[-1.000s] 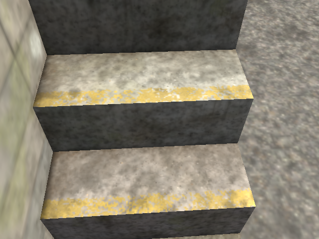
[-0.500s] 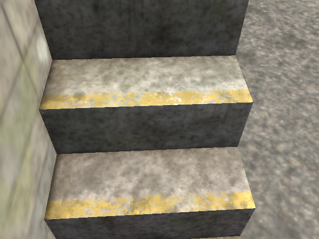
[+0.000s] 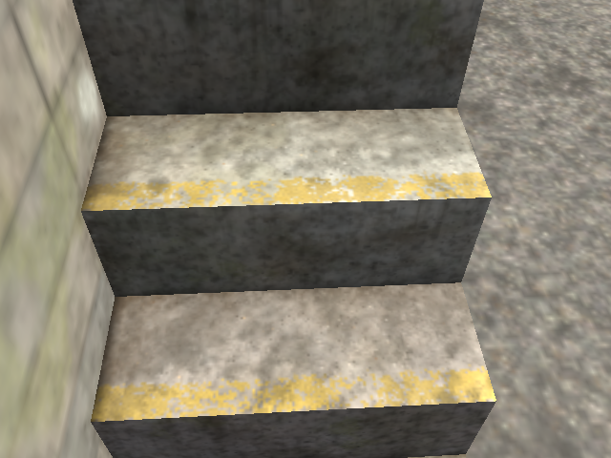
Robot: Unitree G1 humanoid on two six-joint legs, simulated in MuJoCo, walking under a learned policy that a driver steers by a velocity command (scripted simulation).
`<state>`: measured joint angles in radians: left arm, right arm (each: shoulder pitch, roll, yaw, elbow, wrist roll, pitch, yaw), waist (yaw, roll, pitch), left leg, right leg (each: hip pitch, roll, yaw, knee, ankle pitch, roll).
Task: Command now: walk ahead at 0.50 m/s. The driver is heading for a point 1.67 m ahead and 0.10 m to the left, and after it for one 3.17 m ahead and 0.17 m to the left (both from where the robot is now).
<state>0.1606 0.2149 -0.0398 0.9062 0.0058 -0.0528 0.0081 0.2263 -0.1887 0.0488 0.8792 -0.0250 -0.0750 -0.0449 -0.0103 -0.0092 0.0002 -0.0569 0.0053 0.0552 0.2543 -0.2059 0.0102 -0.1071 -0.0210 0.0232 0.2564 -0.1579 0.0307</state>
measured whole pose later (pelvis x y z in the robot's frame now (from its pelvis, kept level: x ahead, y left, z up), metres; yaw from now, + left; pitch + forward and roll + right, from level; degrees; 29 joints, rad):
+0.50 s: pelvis +0.00 +0.00 +0.00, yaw +0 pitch +0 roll +0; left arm 0.16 0.22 -0.04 0.91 0.01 -0.05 0.01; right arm 0.22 -0.20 0.06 0.88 -0.03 -0.08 -0.04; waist -0.01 -0.01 0.00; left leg -0.06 0.00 0.05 0.25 -0.20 0.01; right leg -0.11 -0.03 0.02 0.25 -0.16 0.04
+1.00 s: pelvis +0.00 +0.00 +0.00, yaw +0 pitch +0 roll +0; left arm 0.16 0.22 -0.05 0.91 0.01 -0.05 0.01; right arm 0.21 -0.20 0.06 0.88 -0.03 -0.08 -0.04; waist -0.01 -0.01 0.00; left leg -0.06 0.00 0.05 0.25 -0.20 0.01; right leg -0.11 -0.03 0.02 0.25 -0.16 0.04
